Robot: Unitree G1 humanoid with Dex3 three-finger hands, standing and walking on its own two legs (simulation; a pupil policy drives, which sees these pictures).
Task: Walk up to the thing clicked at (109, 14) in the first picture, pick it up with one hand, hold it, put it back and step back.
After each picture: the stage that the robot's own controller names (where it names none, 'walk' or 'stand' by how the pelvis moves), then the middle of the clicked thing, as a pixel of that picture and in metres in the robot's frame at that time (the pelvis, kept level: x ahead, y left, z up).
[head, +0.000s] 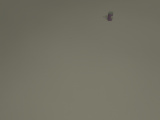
stand; (110, 16) +1.95 -0.37 -0.72
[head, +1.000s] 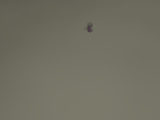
walk; (89, 27) +1.84 +0.04 -0.70
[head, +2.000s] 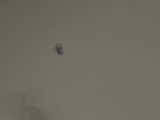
walk; (59, 49) +1.25 +0.34 -0.71
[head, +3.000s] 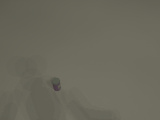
walk; (56, 84) +0.80 +0.26 -0.69
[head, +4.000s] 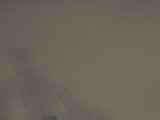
walk; out of the picture +0.49 +0.22 -0.70
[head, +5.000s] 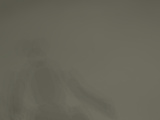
stand; out of the picture +0.36 +0.22 -0.72
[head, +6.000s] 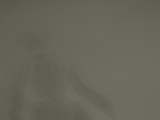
stand; out of the picture +0.35 +0.20 -0.72
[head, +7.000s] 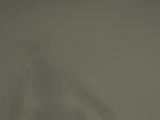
stand; out of the picture +0.36 +0.21 -0.73
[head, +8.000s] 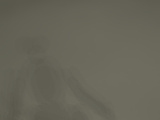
stand; out of the picture +0.35 +0.21 -0.73
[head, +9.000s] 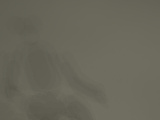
go down; out of the picture +0.37 +0.22 -0.70
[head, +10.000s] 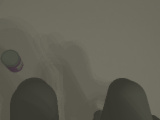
go down; (13, 61) +0.42 +0.28 -0.28
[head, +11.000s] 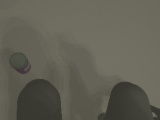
close in; (21, 63) +0.41 +0.28 -0.29
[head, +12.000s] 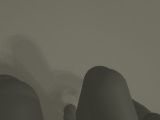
close in; out of the picture +0.39 +0.32 -0.21
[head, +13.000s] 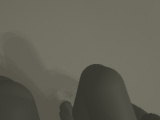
close; out of the picture +0.38 +0.32 -0.22
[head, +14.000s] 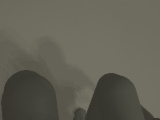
lift; out of the picture +0.31 +0.30 -0.18
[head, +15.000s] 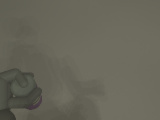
lift; (28, 93) +0.32 +0.19 +0.00
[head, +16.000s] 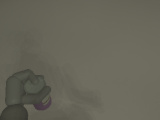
hold; (39, 94) +0.34 +0.17 -0.01
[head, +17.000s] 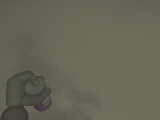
hold; (39, 95) +0.33 +0.17 -0.01
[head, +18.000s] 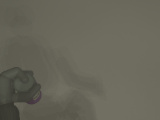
crouch; (28, 89) +0.35 +0.20 -0.07
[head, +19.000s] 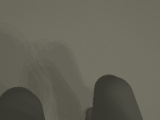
lower; out of the picture +0.45 +0.31 -0.12
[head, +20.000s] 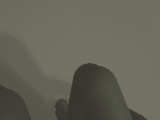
lower; out of the picture +0.40 +0.34 -0.22
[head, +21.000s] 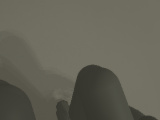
lower; out of the picture +0.39 +0.34 -0.22
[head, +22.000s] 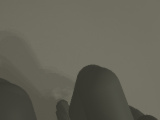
lower; out of the picture +0.39 +0.34 -0.22
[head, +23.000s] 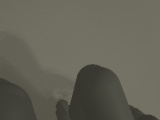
lower; out of the picture +0.39 +0.34 -0.22
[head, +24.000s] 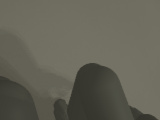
open; out of the picture +0.38 +0.33 -0.22
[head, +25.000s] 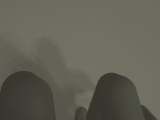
stand; out of the picture +0.40 +0.31 -0.24
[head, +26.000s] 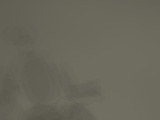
stand; out of the picture +0.37 +0.22 -0.62
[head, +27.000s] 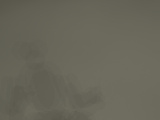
stand; out of the picture +0.37 +0.23 -0.67
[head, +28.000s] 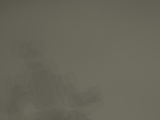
stand; out of the picture +0.37 +0.22 -0.67
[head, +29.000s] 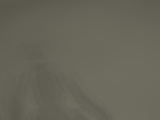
stand; out of the picture +0.39 +0.21 -0.72
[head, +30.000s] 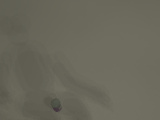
walk; (56, 105) +0.47 +0.19 -0.70
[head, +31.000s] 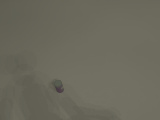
walk; (59, 86) +0.72 +0.29 -0.70
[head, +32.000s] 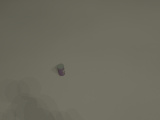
stand; (61, 69) +1.01 +0.26 -0.70
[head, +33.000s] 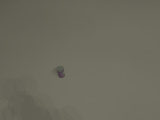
stand; (60, 72) +1.00 +0.25 -0.72
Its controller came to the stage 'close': yes
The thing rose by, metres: 0.71
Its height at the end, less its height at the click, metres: +0.00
